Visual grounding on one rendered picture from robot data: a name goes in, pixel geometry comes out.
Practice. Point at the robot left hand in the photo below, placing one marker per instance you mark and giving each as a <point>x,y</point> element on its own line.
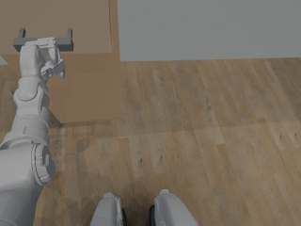
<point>33,64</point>

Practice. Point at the handle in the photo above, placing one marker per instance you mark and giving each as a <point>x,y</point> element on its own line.
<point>63,44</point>

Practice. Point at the robot left upper arm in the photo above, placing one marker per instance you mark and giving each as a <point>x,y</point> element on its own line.
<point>24,171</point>

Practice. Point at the robot left shin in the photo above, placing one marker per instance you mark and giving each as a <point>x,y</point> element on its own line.
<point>106,195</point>

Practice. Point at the cabinet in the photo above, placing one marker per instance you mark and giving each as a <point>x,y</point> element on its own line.
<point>91,89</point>

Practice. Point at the robot left forearm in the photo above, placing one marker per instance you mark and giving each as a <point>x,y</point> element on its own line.
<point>32,120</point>

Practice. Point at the left robot thigh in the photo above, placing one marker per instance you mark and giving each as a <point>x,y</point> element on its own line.
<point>108,212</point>

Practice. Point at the drawer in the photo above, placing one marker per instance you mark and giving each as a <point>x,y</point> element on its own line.
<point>89,21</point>

